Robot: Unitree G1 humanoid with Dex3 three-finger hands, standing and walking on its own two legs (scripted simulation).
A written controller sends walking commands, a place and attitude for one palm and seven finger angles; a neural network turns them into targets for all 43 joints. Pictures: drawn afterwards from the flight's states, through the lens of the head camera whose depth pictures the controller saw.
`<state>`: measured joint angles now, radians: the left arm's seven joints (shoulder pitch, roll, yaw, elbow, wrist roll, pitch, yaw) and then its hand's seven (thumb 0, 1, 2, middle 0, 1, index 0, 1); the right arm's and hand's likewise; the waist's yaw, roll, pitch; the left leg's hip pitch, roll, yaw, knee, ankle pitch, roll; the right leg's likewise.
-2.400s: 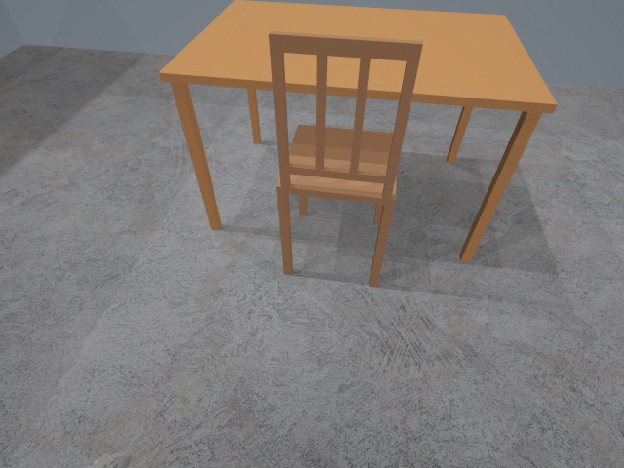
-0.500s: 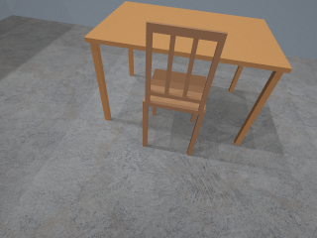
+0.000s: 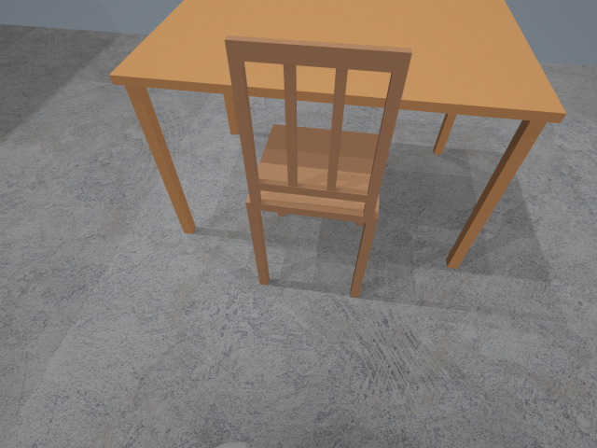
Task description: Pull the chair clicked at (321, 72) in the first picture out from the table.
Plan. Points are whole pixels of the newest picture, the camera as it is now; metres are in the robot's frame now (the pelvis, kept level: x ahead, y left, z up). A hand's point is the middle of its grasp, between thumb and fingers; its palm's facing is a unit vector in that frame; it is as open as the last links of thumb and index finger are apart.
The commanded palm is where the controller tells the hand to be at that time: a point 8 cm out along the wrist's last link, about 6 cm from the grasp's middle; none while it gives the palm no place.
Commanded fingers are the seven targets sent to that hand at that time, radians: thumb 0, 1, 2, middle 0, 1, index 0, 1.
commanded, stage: turn to face it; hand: left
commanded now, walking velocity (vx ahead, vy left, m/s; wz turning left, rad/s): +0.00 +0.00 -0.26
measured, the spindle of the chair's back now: (291, 132) +0.77 +0.05 -0.04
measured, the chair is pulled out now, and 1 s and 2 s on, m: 0.00 0.00 0.00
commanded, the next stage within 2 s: take the last steps up to it in 0.04 s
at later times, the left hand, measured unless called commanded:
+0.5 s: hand out of the picture +0.11 +0.18 -0.16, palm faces -0.08 -0.98 -0.16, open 7.4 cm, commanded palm none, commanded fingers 0.00 0.90 0.90 -0.20 -0.30 -0.20 -0.30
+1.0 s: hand (223, 422) +0.19 +0.14 -0.17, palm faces +0.00 -1.00 -0.10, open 7.4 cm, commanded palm none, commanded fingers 0.00 0.90 0.90 -0.20 -0.30 -0.20 -0.30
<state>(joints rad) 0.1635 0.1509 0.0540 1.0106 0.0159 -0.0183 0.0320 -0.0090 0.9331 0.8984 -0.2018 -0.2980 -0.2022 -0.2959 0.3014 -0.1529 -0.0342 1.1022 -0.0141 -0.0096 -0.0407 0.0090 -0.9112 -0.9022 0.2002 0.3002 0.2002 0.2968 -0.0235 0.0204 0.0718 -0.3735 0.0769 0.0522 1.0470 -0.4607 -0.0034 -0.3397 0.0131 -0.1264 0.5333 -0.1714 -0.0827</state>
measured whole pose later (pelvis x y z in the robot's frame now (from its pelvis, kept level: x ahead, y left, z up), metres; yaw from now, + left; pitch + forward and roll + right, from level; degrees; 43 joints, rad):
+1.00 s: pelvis +0.23 -0.01 +0.00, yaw -6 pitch -1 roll -2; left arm 0.41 0.11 0.03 1.12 0.03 -0.05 0.01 0.00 0.90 0.90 -0.20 -0.30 -0.20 -0.30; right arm 0.17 -0.17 -0.05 1.02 -0.02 -0.03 0.02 0.01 -0.92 -0.90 0.20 0.30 0.20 0.30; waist 0.04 -0.01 0.04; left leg -0.45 0.07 0.10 0.66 -0.20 0.02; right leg 0.00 -0.03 -0.14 0.38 -0.35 0.03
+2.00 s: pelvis +0.25 -0.03 +0.00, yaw -7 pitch -1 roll +0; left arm 0.34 0.14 0.00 1.02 0.02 0.00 0.03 0.00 0.92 0.90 -0.20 -0.30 -0.20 -0.30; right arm 0.33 -0.14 -0.01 1.05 -0.02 0.02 -0.01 0.01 -0.91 -0.90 0.20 0.30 0.20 0.30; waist -0.03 0.03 0.00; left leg -0.38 0.04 0.10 0.54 -0.16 0.02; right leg -0.19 -0.02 -0.05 0.59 -0.39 -0.01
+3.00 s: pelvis +0.31 -0.04 +0.01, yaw -7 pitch -1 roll +2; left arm 0.33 0.15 -0.01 1.11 0.02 -0.02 0.04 0.00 0.90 0.90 -0.20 -0.30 -0.20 -0.30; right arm 0.25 -0.16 0.01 1.14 0.00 -0.01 -0.03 0.01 -0.92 -0.90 0.20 0.30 0.20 0.30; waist 0.00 -0.02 0.03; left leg -0.22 0.02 0.11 0.44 -0.20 0.00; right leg -0.01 -0.03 -0.04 0.41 -0.38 0.00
